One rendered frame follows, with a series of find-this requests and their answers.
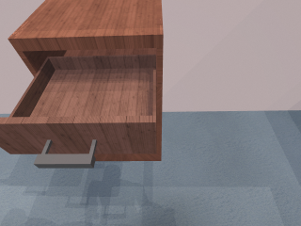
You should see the drawer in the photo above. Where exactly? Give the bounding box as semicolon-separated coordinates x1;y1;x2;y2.
0;54;157;154

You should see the handle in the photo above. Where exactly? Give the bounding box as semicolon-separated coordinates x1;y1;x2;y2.
34;139;98;169

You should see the cabinet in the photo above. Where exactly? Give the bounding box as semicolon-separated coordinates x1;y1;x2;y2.
8;0;164;161

